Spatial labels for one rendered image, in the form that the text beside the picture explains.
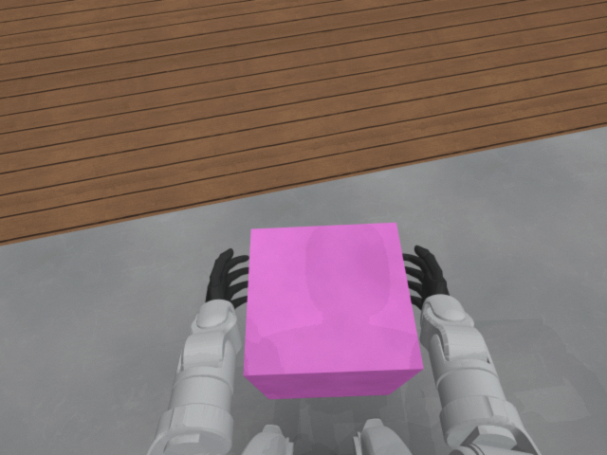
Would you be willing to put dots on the robot left shin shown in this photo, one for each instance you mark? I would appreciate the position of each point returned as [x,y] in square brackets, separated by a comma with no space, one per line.
[272,428]

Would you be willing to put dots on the left robot forearm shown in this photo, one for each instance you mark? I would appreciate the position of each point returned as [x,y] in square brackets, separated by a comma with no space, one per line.
[198,417]

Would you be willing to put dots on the robot left thigh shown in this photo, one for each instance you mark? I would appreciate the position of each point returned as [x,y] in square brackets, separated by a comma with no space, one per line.
[269,443]

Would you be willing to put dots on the left robot hand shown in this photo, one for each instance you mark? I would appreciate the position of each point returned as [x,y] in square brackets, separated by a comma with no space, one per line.
[220,280]

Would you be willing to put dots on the right robot hand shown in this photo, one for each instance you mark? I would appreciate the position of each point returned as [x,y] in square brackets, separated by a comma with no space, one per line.
[431,275]

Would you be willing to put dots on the right robot forearm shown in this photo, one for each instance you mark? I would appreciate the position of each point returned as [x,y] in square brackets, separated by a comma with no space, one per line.
[474,407]

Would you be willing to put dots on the carton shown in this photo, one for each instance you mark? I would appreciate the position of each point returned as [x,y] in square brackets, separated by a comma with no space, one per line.
[329,312]

